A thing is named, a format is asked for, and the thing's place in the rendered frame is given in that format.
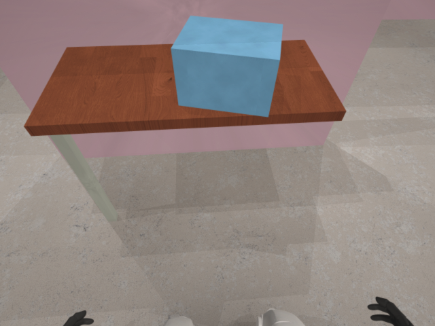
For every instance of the right robot thigh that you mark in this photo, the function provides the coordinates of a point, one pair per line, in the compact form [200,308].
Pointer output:
[278,318]

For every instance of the robot right hand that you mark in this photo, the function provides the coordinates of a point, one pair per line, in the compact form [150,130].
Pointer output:
[395,317]

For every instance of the carton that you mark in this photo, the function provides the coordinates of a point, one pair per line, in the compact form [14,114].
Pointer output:
[227,65]

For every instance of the robot left hand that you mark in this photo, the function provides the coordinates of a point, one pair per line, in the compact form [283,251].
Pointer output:
[78,319]

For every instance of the table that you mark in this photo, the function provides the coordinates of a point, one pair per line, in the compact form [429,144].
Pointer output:
[132,88]

